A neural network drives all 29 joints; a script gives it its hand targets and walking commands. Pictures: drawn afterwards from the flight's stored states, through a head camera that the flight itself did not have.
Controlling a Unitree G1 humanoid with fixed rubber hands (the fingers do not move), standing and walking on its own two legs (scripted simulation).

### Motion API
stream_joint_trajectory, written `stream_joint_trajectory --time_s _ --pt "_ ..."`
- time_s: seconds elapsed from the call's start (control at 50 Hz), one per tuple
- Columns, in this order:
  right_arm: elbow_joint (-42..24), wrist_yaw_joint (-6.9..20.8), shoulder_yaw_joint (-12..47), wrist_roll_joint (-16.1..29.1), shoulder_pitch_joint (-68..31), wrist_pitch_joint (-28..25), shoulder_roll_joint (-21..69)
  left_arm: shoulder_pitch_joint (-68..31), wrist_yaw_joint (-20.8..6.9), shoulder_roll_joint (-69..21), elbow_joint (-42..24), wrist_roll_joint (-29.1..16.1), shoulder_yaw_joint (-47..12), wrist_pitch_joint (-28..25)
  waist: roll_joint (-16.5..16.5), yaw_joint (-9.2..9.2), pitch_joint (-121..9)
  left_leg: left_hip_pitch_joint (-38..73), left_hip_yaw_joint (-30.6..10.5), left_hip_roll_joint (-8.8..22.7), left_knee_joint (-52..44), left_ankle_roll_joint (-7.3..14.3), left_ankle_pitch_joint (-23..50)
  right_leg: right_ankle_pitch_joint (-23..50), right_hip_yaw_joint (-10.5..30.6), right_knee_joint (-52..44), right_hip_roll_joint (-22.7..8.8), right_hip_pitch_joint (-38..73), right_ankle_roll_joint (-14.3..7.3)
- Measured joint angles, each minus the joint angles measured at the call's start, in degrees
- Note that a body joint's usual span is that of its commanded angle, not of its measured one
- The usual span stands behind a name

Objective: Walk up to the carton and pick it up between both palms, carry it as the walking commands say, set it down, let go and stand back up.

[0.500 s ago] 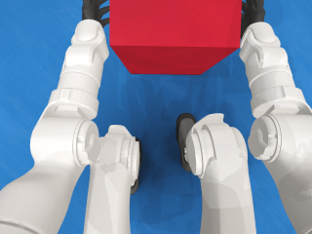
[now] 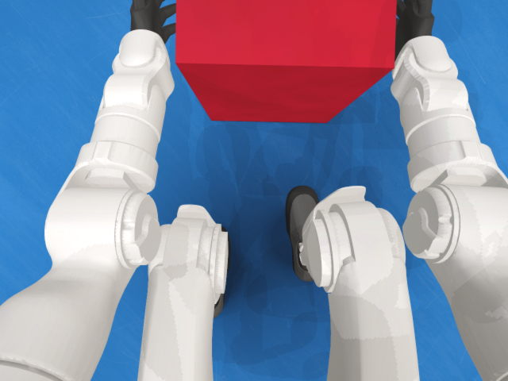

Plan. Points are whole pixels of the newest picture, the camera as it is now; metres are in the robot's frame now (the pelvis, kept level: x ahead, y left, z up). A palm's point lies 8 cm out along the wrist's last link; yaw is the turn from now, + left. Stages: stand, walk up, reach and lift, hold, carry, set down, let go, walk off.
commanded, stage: set down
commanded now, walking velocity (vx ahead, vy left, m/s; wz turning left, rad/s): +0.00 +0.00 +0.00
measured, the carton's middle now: (275, 50) +0.53 -0.09 -0.21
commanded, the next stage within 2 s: let go in 1.98 s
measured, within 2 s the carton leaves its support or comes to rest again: rests again in 0.30 s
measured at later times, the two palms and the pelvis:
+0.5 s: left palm (161, 66) +0.52 +0.08 -0.17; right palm (415, 61) +0.48 -0.28 -0.17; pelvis +0.01 -0.01 +0.01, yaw -1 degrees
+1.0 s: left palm (120, 28) +0.54 +0.09 -0.09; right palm (485, 41) +0.47 -0.32 -0.10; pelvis +0.00 -0.01 +0.04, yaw -2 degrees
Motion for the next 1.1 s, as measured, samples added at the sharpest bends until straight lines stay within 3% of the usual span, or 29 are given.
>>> stream_joint_trajectory --time_s 0.16,0.26,0.4,0.56,0.7,0.84,0.98,1.1 --pt "2.7 0.4 1.0 0.3 -1.5 -2.9 -1.1 -1.1 0.8 1.2 1.7 -2.5 -3.5 -1.8 0.3 -0.02 2.1 1.6 0.4 0.1 -0.1 0.3 -0.4 -0.5 0.4 0.0 0.2 1.5 0.5" --pt "5.9 -1.0 4.8 3.0 -0.9 -5.0 -1.8 -0.9 2.0 2.1 2.3 -6.1 -8.5 -3.5 -0.4 0.68 4.4 3.6 0.3 0.7 -0.3 0.3 -1.4 -0.9 0.4 -0.2 0.8 3.0 0.5" --pt "1.2 -3.5 7.0 8.3 2.2 -7.2 -4.3 3.0 3.2 2.1 -2.1 -8.7 -11.7 -4.0 -1.5 1.21 7.6 4.4 -0.2 1.0 -1.5 0.0 -1.9 -1.2 -0.1 -1.4 1.1 3.5 0.1" --pt "-0.3 -2.4 6.4 11.7 3.9 -7.0 -5.5 6.6 3.0 3.8 -8.5 -10.2 -15.2 -3.3 -4.2 1.43 7.8 4.4 -0.7 1.5 -0.4 -0.8 -3.1 -1.4 -0.7 -0.3 1.5 2.7 -0.9" --pt "0.2 -2.0 3.9 10.2 3.4 -6.0 -7.5 5.9 1.7 4.4 -8.8 -7.2 -12.8 -1.9 -3.8 2.23 7.8 4.4 -0.8 1.6 0.9 -1.1 -2.9 -0.9 -1.1 0.8 1.4 2.7 -1.2" --pt "-6.5 -0.6 3.5 10.7 6.6 -3.7 -8.7 7.5 0.7 6.4 -13.2 -7.8 -11.9 0.2 -3.4 1.98 7.9 6.4 -0.4 2.5 0.4 -0.9 -3.1 -0.5 -0.7 0.2 2.3 4.2 -0.9" --pt "-13.0 0.7 3.5 9.3 10.3 0.9 -8.8 9.1 0.7 5.3 -15.3 -6.6 -8.8 3.6 -2.7 2.29 5.4 11.3 0.0 3.3 -3.9 -0.2 -3.6 -1.2 0.2 -3.6 3.4 8.6 -0.3" --pt "-13.3 1.8 3.1 6.4 12.1 2.2 -7.9 10.4 -0.4 4.3 -13.6 -4.1 -6.0 3.6 -3.3 2.57 -1.1 13.8 -0.3 3.3 -10.0 -0.4 -3.4 -1.8 0.6 -8.7 3.6 11.1 -0.4"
